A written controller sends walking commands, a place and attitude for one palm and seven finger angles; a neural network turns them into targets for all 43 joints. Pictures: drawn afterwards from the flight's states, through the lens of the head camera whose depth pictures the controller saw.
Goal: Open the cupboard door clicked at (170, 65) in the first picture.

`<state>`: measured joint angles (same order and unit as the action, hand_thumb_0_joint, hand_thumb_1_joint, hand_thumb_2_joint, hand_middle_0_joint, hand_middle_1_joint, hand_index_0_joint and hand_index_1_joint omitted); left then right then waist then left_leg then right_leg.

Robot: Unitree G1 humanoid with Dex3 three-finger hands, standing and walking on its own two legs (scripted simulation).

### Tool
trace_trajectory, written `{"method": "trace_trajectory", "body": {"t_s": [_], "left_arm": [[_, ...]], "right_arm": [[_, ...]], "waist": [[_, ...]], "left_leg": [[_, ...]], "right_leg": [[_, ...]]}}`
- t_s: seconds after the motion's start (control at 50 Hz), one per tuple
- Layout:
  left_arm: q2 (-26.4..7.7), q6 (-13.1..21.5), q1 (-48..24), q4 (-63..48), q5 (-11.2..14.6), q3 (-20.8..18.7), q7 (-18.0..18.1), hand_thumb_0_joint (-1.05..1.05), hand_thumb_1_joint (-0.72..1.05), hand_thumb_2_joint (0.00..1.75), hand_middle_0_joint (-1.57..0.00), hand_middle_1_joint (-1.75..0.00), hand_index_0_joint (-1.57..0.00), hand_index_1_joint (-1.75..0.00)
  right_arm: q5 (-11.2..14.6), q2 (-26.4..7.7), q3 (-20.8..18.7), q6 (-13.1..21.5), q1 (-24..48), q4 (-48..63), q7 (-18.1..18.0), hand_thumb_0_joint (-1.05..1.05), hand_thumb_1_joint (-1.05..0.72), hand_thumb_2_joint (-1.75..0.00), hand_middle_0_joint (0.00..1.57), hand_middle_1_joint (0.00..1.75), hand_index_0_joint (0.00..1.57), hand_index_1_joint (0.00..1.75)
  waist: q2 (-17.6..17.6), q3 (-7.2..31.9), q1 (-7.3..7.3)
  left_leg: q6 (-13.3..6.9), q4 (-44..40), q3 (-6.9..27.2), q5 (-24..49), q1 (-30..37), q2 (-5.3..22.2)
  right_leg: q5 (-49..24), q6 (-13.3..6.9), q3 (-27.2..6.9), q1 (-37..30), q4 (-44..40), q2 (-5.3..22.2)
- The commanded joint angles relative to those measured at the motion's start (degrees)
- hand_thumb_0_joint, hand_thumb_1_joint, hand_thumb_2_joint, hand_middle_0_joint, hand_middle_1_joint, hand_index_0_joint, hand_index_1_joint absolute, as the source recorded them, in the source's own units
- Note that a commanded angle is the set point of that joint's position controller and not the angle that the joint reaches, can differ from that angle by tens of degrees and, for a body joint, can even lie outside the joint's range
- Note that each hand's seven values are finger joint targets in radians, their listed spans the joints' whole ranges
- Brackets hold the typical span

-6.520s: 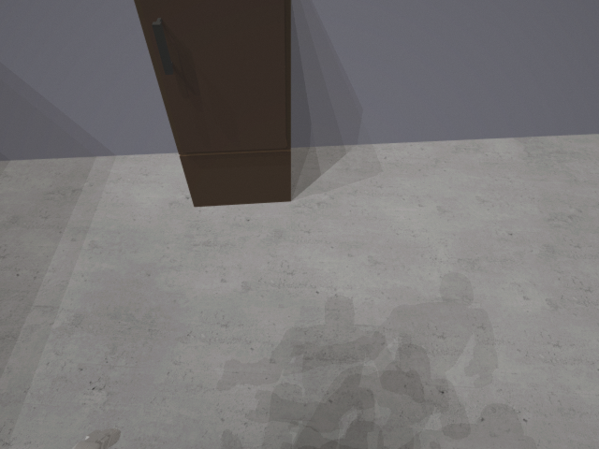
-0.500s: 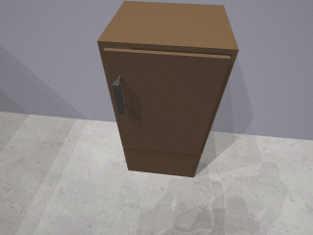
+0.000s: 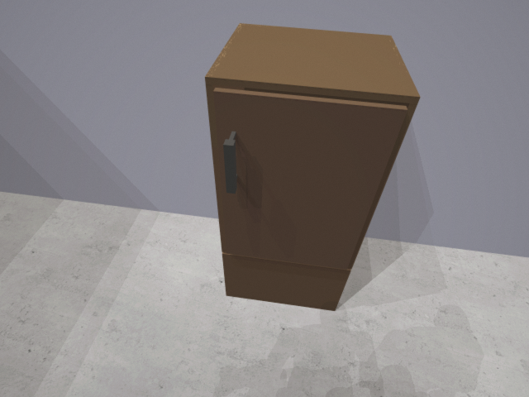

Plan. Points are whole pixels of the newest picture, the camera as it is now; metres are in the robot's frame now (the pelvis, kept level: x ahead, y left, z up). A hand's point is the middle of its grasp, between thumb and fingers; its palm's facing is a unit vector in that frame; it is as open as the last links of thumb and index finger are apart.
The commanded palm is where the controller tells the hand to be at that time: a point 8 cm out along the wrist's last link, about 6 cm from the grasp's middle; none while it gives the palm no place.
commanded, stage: look again from close up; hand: left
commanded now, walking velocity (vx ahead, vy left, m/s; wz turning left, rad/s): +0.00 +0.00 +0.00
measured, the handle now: (232, 162) +0.64 +0.13 -0.01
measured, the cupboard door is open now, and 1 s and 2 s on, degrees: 0 0 0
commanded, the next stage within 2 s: shuffle to correct the standing spot in 0.02 s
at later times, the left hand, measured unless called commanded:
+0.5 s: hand out of the picture -0.03 +0.14 -0.18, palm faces +0.05 -0.99 -0.15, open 7.4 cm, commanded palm none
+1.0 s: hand (197, 385) +0.19 +0.13 -0.17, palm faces -0.01 -0.97 -0.24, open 7.3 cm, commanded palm none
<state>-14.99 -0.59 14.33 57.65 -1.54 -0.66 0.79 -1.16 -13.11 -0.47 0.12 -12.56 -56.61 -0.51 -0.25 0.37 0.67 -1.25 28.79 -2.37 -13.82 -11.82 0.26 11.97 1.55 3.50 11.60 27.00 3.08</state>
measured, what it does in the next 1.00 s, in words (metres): walks ahead: right foot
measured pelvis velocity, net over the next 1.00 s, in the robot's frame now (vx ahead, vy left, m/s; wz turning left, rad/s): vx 0.10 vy -0.04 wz -0.03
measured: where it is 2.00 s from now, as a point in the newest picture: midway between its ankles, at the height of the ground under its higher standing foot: outside the picture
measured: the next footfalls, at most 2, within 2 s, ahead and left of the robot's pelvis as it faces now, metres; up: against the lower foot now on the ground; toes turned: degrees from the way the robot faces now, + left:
right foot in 0.84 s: +0.19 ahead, -0.19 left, +0.00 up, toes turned -11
left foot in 1.12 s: +0.14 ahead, +0.07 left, +0.00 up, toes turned +2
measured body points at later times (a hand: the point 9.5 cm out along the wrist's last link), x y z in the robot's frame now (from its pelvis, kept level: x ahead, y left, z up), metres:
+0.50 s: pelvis +0.02 -0.01 -0.01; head +0.02 -0.01 +0.44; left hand -0.03 +0.19 -0.16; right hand -0.02 -0.25 -0.16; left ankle +0.02 +0.09 -0.72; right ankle +0.03 -0.14 -0.74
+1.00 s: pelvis +0.10 -0.04 -0.01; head +0.12 -0.06 +0.44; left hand +0.19 +0.18 -0.15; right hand +0.05 -0.26 -0.17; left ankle +0.06 +0.07 -0.71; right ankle +0.15 -0.18 -0.74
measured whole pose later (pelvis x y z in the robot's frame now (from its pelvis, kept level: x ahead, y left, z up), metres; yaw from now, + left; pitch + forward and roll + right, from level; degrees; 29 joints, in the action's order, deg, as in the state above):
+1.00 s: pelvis +0.10 -0.04 -0.01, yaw -2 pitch -2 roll +0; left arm -8.4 0.9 9.0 56.3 -1.6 -2.5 2.5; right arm -0.1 -8.2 -2.9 -2.1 -18.4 -63.2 -1.9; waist 2.0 -5.4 -1.6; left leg 1.8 46.4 -4.1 -30.7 -15.5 2.2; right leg 11.2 0.2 7.6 18.5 32.2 5.6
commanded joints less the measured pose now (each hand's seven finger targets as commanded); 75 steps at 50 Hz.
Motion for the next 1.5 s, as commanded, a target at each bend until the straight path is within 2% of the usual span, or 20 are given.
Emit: {"method": "trace_trajectory", "body": {"t_s": [0.0, 0.3, 0.4, 0.44, 0.52, 0.56, 0.6, 0.76, 0.78, 0.82, 0.84, 0.9, 0.96, 1.06, 1.1, 1.12, 1.18, 1.3, 1.4, 1.48], "left_arm": [[-5.8, 0.9, 1.9, -1.9, 0.1, -0.9, 0.5, 0.0, 0.9, 0.9, -0.2, -0.3, -0.2, -0.3], [0.7, 0.1, 10.5, -0.2, -0.4, -1.6, -0.8, 0.0, 0.9, 0.9, -0.2, -0.3, -0.2, -0.3], [-2.0, 1.5, 16.5, 2.1, 0.2, -2.9, 0.2, 0.0, 0.9, 0.9, -0.2, -0.3, -0.2, -0.3], [-2.5, 2.2, 16.8, 2.7, 0.5, -3.4, 0.8, 0.0, 0.9, 0.9, -0.2, -0.3, -0.2, -0.3], [0.9, 1.8, 9.5, 1.7, 0.3, -2.7, 0.8, 0.0, 0.9, 0.9, -0.2, -0.3, -0.2, -0.3], [5.4, 1.7, 8.4, -0.1, 0.4, -1.9, -0.2, 0.0, 0.9, 0.9, -0.2, -0.3, -0.2, -0.3], [4.6, 1.5, 1.7, -2.6, -0.9, -2.3, -0.7, 0.0, 0.9, 0.9, -0.2, -0.3, -0.2, -0.3], [7.3, 1.8, 6.0, 0.2, 0.4, -1.7, -0.8, 0.0, 0.9, 0.9, -0.2, -0.3, -0.2, -0.3], [6.0, 2.1, 8.8, 1.2, 0.5, -1.9, -0.3, 0.0, 0.9, 0.9, -0.2, -0.3, -0.2, -0.3], [-1.5, 2.9, 11.0, 2.3, 0.8, -2.8, 1.0, 0.0, 0.9, 0.9, -0.2, -0.3, -0.2, -0.3], [-4.4, 2.4, 9.5, 1.2, 0.9, -3.2, 1.2, 0.0, 0.9, 0.9, -0.2, -0.3, -0.2, -0.3], [-3.7, 2.1, 6.6, 0.3, 0.4, -3.5, 2.4, 0.0, 0.9, 0.9, -0.2, -0.3, -0.2, -0.3], [-4.7, 0.6, 2.0, -2.2, -0.2, -4.8, 3.2, 0.0, 0.9, 0.9, -0.2, -0.3, -0.2, -0.3], [-4.1, -1.2, -5.6, -5.9, -0.1, -4.9, 2.4, 0.0, 0.9, 0.9, -0.2, -0.3, -0.2, -0.3], [2.6, -2.5, -4.7, -8.0, 0.8, -3.6, 1.6, 0.0, 0.9, 0.9, -0.2, -0.3, -0.2, -0.3], [1.9, -2.7, -5.6, -7.9, 0.4, -3.5, 1.6, 0.0, 0.9, 0.9, -0.2, -0.3, -0.2, -0.3], [2.1, -1.5, 0.7, -3.3, -0.2, -3.2, 0.3, 0.0, 0.9, 0.9, -0.2, -0.3, -0.2, -0.3], [4.0, -0.4, -0.5, -2.1, 0.1, -1.1, -0.3, 0.0, 0.9, 0.9, -0.2, -0.3, -0.2, -0.3], [1.7, 0.9, 6.8, 2.2, 0.6, -0.9, 0.8, 0.0, 0.9, 0.9, -0.2, -0.3, -0.2, -0.3], [1.8, 1.5, 6.0, 3.8, 0.7, 0.0, 1.0, 0.0, 0.9, 0.9, -0.2, -0.3, -0.2, -0.3]], "right_arm": [[0.0, -9.6, -2.1, 1.0, -0.4, 2.8, -0.4, 0.0, -0.9, -0.9, 0.2, 0.3, 0.2, 0.3], [-0.2, -7.2, -3.1, 0.1, -5.3, -1.2, -1.2, 0.0, -0.9, -0.9, 0.2, 0.3, 0.2, 0.3], [0.3, -0.3, -1.8, 0.9, -5.7, -1.1, -0.6, 0.0, -0.9, -0.9, 0.2, 0.3, 0.2, 0.3], [0.3, 0.4, -1.9, 1.1, -5.4, -1.0, -0.3, 0.0, -0.9, -0.9, 0.2, 0.3, 0.2, 0.3], [0.4, 2.6, -1.4, 2.2, -13.5, -4.2, -0.4, 0.0, -0.9, -0.9, 0.2, 0.3, 0.2, 0.3], [-0.3, -5.1, -3.4, 2.6, -21.9, -6.4, -1.8, 0.0, -0.9, -0.9, 0.2, 0.3, 0.2, 0.3], [-0.5, -5.1, -3.4, 2.8, -20.2, -6.2, -1.9, 0.0, -0.9, -0.9, 0.2, 0.3, 0.2, 0.3], [-0.3, -1.9, -2.4, 2.9, -11.9, -5.5, -2.1, 0.0, -0.9, -0.9, 0.2, 0.3, 0.2, 0.3], [0.0, -1.1, -2.1, 2.6, -11.9, -5.7, -2.1, 0.0, -0.9, -0.9, 0.2, 0.3, 0.2, 0.3], [0.9, 2.5, -1.6, 1.9, -13.7, -5.6, -1.5, 0.0, -0.9, -0.9, 0.2, 0.3, 0.2, 0.3], [0.9, 2.1, -2.3, 1.3, -15.3, -5.7, -1.6, 0.0, -0.9, -0.9, 0.2, 0.3, 0.2, 0.3], [1.1, 2.8, -2.8, -1.0, -13.0, -5.0, -1.9, 0.0, -0.9, -0.9, 0.2, 0.3, 0.2, 0.3], [1.1, 2.2, -3.5, -1.6, -9.9, -3.0, -1.4, 0.0, -0.9, -0.9, 0.2, 0.3, 0.2, 0.3], [0.6, 2.4, -3.7, -1.5, -15.0, -2.5, -0.6, 0.0, -0.9, -0.9, 0.2, 0.3, 0.2, 0.3], [-0.6, -4.7, -4.6, -0.7, -12.1, 0.5, -0.6, 0.0, -0.9, -0.9, 0.2, 0.3, 0.2, 0.3], [-0.8, -6.4, -4.6, -0.6, -7.0, 2.6, -0.8, 0.0, -0.9, -0.9, 0.2, 0.3, 0.2, 0.3], [-0.8, -3.6, -3.0, 0.7, 0.1, 2.8, -1.3, 0.0, -0.9, -0.9, 0.2, 0.3, 0.2, 0.3], [-0.6, -4.5, -3.2, 0.7, -6.6, -0.9, -1.6, 0.0, -0.9, -0.9, 0.2, 0.3, 0.2, 0.3], [0.7, -1.4, -1.9, 1.0, -5.3, -2.6, -1.5, 0.0, -0.9, -0.9, 0.2, 0.3, 0.2, 0.3], [0.6, -0.5, -1.3, 0.5, -5.0, -4.8, -1.1, 0.0, -0.9, -0.9, 0.2, 0.3, 0.2, 0.3]], "waist": [[2.1, -5.3, -0.2], [5.0, -8.0, -0.03], [-10.5, -7.7, 1.36], [-9.1, -6.2, 0.61], [-2.8, -6.3, -4.44], [14.9, -6.4, -6.23], [8.2, -12.6, -5.78], [4.4, -4.2, -0.27], [3.1, -2.8, 1.1], [-5.9, 1.6, 0.46], [-3.0, 0.5, -0.72], [-15.7, 1.9, 0.37], [-8.7, 2.9, 0.41], [-9.5, 1.9, -4.0], [17.3, -4.6, -3.87], [16.8, -6.8, -3.57], [6.4, -4.2, 0.54], [6.3, -2.9, -3.44], [1.3, -2.1, -1.03], [-3.7, -4.5, -1.92]], "left_leg": [[-1.2, -14.1, 9.6, -13.5, -8.6, 6.8], [-3.6, -13.8, 9.0, -25.8, -8.7, 11.2], [-0.7, 8.3, -2.7, -14.4, -17.2, 1.2], [-0.8, 17.2, -2.0, -13.8, -17.2, 2.1], [-0.8, -0.9, -2.3, -8.0, 2.4, 2.3], [-7.4, -17.4, 22.3, -19.8, 11.5, 19.8], [-11.9, -21.4, 25.9, -16.7, 4.9, 24.6], [-5.5, -7.8, 1.2, 18.0, -1.2, 12.9], [-3.2, -4.2, -0.4, 15.8, -2.8, 10.5], [1.8, 1.7, -3.6, -6.2, -9.8, 4.0], [1.9, 3.2, -3.1, -10.0, -7.1, 2.6], [3.0, 18.6, -2.0, -18.9, -9.4, 3.1], [2.9, 22.1, 0.5, -18.8, -11.0, 2.3], [2.8, 1.5, -2.8, -1.6, 4.4, 1.6], [-3.0, -17.8, 17.6, -10.7, -4.2, 16.8], [-7.3, -22.7, 23.3, -18.1, -14.4, 20.4], [-6.8, -19.7, 14.4, -13.8, -7.8, 15.1], [-7.7, -16.0, 11.1, 1.1, 5.4, 15.7], [-1.4, -8.3, 4.0, 5.2, -1.8, 8.3], [0.0, -8.8, 2.0, 1.0, 2.2, 6.2]], "right_leg": [[3.9, -1.8, -3.5, 0.0, -4.4, 2.2], [11.4, -3.0, -2.6, 4.8, 1.2, -1.6], [24.7, -9.5, -22.3, -1.7, -12.5, 8.7], [26.7, -13.0, -27.3, -0.5, -16.0, 13.0], [17.9, -9.2, -12.8, 13.5, -4.9, 6.1], [15.4, -3.3, 0.7, 26.6, 17.5, -3.2], [14.7, -3.3, -3.4, 30.9, 30.5, 1.5], [-2.8, -1.2, 3.8, 2.9, 3.4, -0.5], [-9.1, -1.1, 2.7, -3.3, -1.8, 0.2], [-34.0, -5.5, -10.1, -13.6, -1.9, 13.5], [-42.0, -6.9, -9.0, -9.9, -1.5, 16.1], [-56.9, -11.9, -11.1, -9.0, -1.5, 18.9], [-46.2, -14.5, -10.5, -7.2, -1.9, 19.7], [-8.0, -7.4, -6.4, 10.4, -1.6, 13.2], [16.8, -0.1, 1.3, 19.0, 14.6, 0.0], [16.5, -0.4, -3.7, 14.9, 23.5, -0.1], [8.8, -0.4, -5.5, 13.8, 27.3, 0.4], [12.8, -0.2, -1.2, 10.1, 8.9, -0.4], [-4.0, -2.7, -6.7, -4.1, -8.4, 3.4], [1.8, -3.2, -8.0, 3.4, -9.3, 3.9]]}}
